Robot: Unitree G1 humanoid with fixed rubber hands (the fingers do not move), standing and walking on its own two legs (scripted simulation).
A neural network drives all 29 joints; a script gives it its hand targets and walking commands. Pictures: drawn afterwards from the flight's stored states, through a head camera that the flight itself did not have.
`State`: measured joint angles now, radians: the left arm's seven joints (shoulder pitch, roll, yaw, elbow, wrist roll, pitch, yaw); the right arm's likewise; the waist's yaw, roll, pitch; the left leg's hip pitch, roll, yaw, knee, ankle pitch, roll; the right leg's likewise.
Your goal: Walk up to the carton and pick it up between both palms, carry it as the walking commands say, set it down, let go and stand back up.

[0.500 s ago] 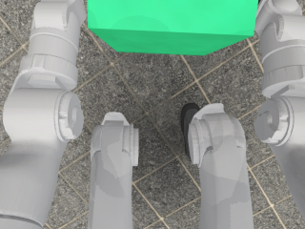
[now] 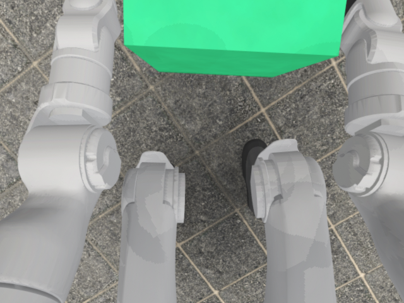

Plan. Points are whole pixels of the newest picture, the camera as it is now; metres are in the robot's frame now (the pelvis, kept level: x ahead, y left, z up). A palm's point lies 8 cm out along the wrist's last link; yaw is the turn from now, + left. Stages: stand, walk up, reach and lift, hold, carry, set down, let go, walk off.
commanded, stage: set down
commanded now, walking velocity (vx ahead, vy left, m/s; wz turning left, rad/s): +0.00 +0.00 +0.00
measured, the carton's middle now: (225, 3) +0.55 -0.07 -0.24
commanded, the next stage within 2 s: none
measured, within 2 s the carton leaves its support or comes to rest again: neither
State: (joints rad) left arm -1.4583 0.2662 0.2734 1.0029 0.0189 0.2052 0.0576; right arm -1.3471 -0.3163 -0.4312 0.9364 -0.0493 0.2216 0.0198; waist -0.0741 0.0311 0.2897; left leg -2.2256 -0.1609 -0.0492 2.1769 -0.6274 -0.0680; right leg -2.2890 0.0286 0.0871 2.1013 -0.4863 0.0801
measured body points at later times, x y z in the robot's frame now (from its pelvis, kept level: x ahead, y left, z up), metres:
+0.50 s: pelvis -0.01 +0.00 +0.00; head +0.36 -0.02 +0.25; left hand +0.58 +0.11 -0.16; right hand +0.53 -0.25 -0.16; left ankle +0.10 +0.12 -0.35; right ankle +0.13 -0.14 -0.35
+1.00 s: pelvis +0.01 -0.01 -0.01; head +0.38 -0.03 +0.24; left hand +0.59 +0.14 -0.18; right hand +0.53 -0.29 -0.18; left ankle +0.10 +0.12 -0.35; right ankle +0.13 -0.14 -0.35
